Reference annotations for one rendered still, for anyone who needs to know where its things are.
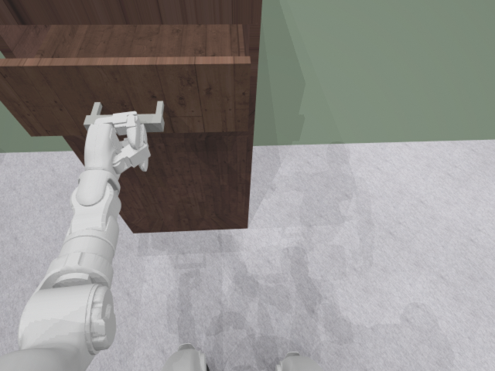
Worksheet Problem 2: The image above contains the left robot forearm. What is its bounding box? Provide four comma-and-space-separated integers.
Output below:
18, 169, 121, 350

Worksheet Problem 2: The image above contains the handle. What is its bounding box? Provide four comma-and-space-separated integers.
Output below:
84, 101, 165, 132

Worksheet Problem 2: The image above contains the left robot thigh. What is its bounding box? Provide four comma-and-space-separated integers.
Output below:
161, 349, 207, 371

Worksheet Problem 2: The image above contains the left robot hand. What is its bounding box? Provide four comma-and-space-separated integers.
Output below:
84, 111, 151, 180

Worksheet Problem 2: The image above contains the left robot upper arm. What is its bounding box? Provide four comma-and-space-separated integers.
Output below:
0, 284, 116, 371

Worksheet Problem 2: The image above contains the drawer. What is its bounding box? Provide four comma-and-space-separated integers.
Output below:
0, 24, 251, 137

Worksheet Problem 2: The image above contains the cabinet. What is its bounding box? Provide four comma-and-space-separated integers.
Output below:
0, 0, 262, 233

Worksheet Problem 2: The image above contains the right robot thigh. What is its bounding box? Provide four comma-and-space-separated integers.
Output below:
275, 356, 323, 371

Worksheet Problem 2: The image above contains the robot thigh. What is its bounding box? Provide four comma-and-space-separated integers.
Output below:
275, 356, 323, 371
161, 349, 207, 371

